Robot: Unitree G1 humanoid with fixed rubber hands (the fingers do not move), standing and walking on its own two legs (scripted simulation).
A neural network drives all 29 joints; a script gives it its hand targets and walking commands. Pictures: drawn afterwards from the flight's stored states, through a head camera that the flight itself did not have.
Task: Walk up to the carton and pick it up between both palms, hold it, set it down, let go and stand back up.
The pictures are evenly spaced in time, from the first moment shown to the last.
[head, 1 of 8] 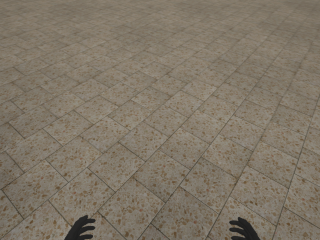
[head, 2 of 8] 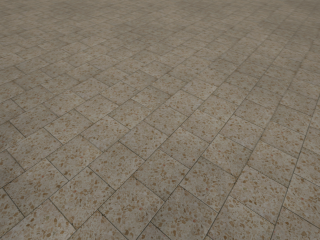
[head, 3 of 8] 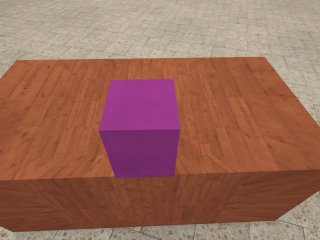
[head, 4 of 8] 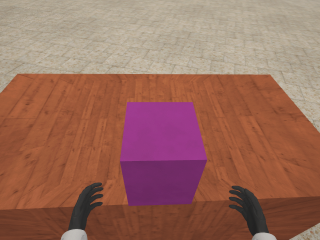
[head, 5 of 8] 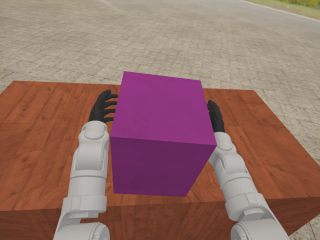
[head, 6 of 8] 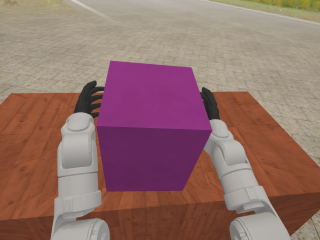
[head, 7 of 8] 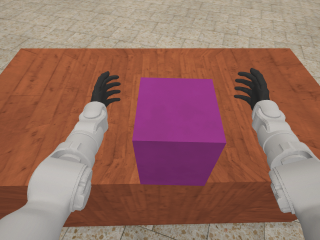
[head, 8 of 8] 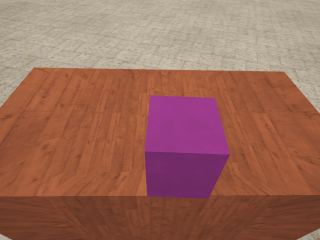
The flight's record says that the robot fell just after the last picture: no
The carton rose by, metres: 0.20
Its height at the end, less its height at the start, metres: +0.00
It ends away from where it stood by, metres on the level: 0.02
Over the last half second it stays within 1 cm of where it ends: yes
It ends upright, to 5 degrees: yes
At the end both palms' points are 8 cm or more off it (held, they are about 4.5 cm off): yes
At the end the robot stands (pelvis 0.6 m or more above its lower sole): yes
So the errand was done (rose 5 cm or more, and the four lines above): yes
